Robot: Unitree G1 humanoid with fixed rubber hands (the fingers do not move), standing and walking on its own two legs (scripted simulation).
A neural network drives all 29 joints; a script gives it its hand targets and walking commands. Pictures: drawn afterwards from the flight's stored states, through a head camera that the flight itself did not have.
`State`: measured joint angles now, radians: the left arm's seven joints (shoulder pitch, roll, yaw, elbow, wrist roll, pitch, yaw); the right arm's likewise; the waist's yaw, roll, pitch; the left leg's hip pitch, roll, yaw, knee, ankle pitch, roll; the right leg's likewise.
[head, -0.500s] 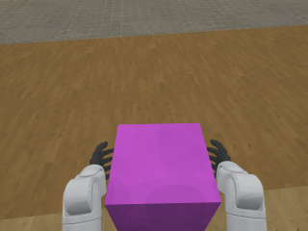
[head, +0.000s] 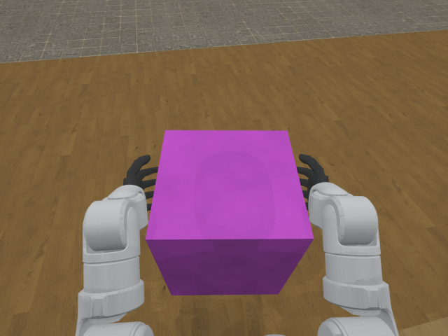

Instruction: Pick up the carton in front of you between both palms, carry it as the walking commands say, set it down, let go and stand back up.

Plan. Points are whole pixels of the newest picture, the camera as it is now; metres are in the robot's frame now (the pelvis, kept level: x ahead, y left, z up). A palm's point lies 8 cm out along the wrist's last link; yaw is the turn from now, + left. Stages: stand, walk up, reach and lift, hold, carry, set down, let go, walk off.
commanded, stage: carry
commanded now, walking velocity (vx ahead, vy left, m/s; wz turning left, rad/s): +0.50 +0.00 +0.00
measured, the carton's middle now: (225, 218) +0.33 -0.01 +0.03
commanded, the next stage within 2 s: none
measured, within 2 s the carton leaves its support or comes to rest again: neither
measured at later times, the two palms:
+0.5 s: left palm (156, 87) +0.70 +0.14 +0.07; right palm (269, 81) +0.72 -0.16 +0.06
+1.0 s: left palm (158, 33) +1.05 +0.16 +0.04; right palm (245, 33) +1.03 -0.14 +0.05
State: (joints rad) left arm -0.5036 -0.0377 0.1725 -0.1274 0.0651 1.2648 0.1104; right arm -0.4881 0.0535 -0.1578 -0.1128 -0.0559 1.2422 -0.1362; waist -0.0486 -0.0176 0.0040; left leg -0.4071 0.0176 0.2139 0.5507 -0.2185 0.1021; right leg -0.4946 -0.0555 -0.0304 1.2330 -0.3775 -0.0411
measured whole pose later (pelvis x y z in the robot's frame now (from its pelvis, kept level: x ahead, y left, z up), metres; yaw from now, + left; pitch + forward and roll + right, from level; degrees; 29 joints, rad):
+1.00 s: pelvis +0.67 +0.02 -0.04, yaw +1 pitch +6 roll -2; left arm -0.67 -0.03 0.22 0.00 0.06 1.20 0.13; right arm -0.65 0.03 -0.24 0.00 -0.05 1.18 -0.14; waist -0.05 0.01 0.08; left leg -0.31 -0.04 0.10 0.52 -0.23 0.11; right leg -0.68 -0.03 -0.01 1.03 -0.32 -0.02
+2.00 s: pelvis +1.27 +0.05 -0.10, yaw +0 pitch +6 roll -2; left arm -0.68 -0.01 0.21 0.06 0.05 1.22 0.13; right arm -0.66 0.01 -0.22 0.07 -0.02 1.19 -0.15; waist -0.05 0.00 0.03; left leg -0.31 -0.05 0.09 0.54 -0.24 0.11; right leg -0.73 -0.05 0.00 0.99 -0.26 -0.02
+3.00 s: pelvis +1.85 +0.08 -0.16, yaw +0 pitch +5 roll -2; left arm -0.69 0.00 0.20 0.12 0.04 1.21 0.14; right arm -0.65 0.01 -0.21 0.11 -0.03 1.19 -0.15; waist -0.04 0.00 0.02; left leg -0.34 -0.05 0.09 0.55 -0.22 0.11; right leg -0.73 -0.05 0.00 1.04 -0.30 -0.01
